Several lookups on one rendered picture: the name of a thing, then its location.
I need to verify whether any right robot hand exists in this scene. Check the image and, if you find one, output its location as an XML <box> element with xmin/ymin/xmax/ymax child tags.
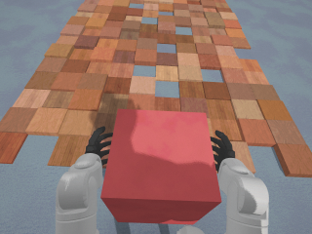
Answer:
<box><xmin>210</xmin><ymin>130</ymin><xmax>235</xmax><ymax>172</ymax></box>

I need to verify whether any robot left forearm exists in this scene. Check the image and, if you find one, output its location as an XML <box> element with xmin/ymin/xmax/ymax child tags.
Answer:
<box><xmin>55</xmin><ymin>153</ymin><xmax>103</xmax><ymax>234</ymax></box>

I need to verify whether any robot right forearm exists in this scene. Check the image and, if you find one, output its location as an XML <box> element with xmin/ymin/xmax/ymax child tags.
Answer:
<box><xmin>218</xmin><ymin>158</ymin><xmax>269</xmax><ymax>234</ymax></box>

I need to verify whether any left robot hand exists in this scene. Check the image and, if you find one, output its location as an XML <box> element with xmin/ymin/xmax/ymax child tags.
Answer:
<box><xmin>85</xmin><ymin>126</ymin><xmax>113</xmax><ymax>166</ymax></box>

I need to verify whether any carton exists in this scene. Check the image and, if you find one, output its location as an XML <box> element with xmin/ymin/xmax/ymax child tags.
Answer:
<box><xmin>100</xmin><ymin>108</ymin><xmax>222</xmax><ymax>225</ymax></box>

